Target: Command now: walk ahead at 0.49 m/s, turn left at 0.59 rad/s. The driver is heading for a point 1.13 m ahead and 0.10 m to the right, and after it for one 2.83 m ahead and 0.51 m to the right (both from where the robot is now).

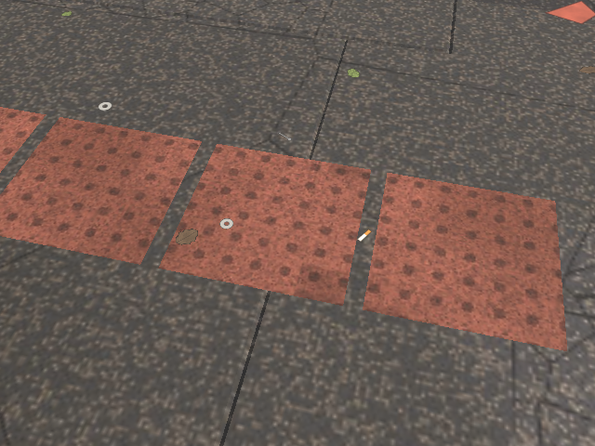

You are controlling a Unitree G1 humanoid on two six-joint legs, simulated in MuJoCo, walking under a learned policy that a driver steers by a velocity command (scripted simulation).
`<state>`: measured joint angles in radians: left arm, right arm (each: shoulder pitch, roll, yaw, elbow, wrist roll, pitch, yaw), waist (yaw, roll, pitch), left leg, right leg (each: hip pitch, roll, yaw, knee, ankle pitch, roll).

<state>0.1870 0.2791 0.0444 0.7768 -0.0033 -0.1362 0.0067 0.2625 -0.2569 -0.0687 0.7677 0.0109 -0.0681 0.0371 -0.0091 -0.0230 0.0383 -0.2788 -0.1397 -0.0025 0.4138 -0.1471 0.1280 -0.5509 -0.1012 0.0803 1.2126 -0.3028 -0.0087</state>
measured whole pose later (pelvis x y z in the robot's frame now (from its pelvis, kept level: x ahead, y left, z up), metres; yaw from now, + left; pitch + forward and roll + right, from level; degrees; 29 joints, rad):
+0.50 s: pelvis +0.28 -0.05 +0.00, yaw +12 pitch +1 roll -1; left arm 0.28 0.25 0.05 0.74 0.00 -0.11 -0.03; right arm 0.28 -0.28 -0.04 0.76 0.01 -0.06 0.00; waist 0.00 0.04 0.01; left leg -0.49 0.01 -0.07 1.16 -0.33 0.04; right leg -0.27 0.06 -0.02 0.40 -0.16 -0.05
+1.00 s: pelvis +0.51 +0.06 +0.00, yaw +7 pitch +2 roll +0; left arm 0.34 0.30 0.05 0.80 -0.03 -0.06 0.00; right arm 0.19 -0.25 -0.05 0.74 -0.01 -0.10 0.03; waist 0.01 -0.05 0.01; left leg -0.29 -0.01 0.08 0.43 -0.18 0.04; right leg -0.47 -0.05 0.06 1.14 -0.34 -0.02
